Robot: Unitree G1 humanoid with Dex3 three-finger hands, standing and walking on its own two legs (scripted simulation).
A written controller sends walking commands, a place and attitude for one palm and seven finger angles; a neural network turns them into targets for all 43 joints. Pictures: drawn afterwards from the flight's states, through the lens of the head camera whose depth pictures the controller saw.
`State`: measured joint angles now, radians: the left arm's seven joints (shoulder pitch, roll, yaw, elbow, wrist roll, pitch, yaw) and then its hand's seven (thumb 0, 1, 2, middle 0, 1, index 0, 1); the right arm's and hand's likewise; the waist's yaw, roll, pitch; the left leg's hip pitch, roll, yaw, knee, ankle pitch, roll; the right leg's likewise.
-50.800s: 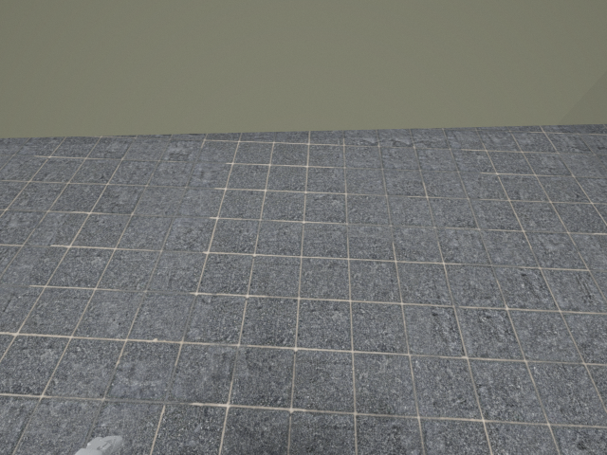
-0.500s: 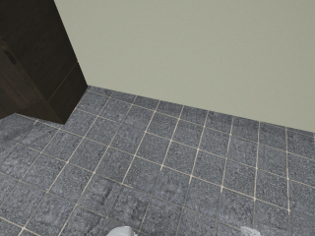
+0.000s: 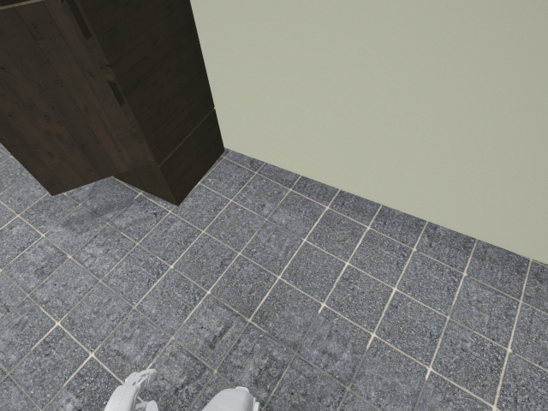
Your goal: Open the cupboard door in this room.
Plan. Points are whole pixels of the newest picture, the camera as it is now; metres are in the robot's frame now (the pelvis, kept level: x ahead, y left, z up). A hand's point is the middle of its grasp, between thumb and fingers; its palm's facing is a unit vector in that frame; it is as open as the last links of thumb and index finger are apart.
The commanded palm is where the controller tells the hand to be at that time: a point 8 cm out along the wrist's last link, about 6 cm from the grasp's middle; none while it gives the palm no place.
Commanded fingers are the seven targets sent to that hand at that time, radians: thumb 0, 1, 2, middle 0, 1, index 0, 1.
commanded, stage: turn to face it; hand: left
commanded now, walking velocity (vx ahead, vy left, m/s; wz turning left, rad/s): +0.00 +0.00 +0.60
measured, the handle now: out of the picture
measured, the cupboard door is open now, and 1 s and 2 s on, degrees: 52 52 52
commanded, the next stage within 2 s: take the last steps up to it in 0.70 s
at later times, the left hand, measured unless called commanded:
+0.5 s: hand out of the picture +0.00 +0.25 -0.17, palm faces +0.32 -0.92 -0.25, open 7.4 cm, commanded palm none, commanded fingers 0.00 0.90 0.90 -0.20 -0.30 -0.20 -0.30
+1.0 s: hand out of the picture -0.03 +0.17 -0.15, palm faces +0.47 -0.86 -0.21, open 7.3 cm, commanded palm none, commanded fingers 0.00 0.90 0.90 -0.20 -0.30 -0.20 -0.30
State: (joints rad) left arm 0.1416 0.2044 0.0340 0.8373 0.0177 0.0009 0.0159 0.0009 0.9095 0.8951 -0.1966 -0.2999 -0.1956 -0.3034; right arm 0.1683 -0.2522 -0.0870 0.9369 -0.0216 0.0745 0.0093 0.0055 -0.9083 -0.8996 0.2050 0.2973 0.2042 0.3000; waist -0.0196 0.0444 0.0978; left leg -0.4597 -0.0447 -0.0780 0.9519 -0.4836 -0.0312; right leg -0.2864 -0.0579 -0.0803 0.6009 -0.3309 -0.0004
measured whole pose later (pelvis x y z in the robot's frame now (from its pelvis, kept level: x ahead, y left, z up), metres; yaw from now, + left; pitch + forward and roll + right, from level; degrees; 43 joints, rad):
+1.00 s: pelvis +0.02 +0.00 +0.01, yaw +26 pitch +0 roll +1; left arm 0.28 0.16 0.04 0.98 0.02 -0.03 0.01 0.00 0.93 0.89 -0.20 -0.30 -0.20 -0.30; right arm 0.21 -0.22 -0.07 1.04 -0.03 0.07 0.02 0.01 -0.91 -0.90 0.20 0.30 0.20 0.30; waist 0.02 0.00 0.06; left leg -0.43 0.03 0.02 0.98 -0.38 -0.05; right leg -0.15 -0.08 -0.16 0.43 -0.28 0.00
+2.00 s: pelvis +0.25 +0.22 +0.01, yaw +27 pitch +1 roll +0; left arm 0.26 0.18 0.07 1.04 0.01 -0.07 0.02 -0.03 0.96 0.89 -0.20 -0.30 -0.20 -0.30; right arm 0.27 -0.13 -0.05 1.07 -0.03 -0.01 -0.02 0.01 -0.92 -0.90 0.20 0.30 0.20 0.30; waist -0.01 0.00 0.06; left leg -0.52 0.11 0.03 0.96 -0.28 -0.02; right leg -0.17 0.03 -0.12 0.40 -0.25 -0.08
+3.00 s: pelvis +0.40 +0.33 +0.00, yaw +25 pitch +0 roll +1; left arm 0.17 0.16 0.03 0.99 0.01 0.01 0.05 0.00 0.91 0.90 -0.20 -0.30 -0.19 -0.30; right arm 0.22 -0.16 -0.04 1.05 -0.01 0.03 -0.03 0.00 -0.91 -0.90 0.20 0.30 0.20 0.30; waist 0.00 0.02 0.08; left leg -0.29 0.05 0.11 0.61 -0.32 0.00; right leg -0.25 0.00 -0.04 0.59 -0.34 -0.02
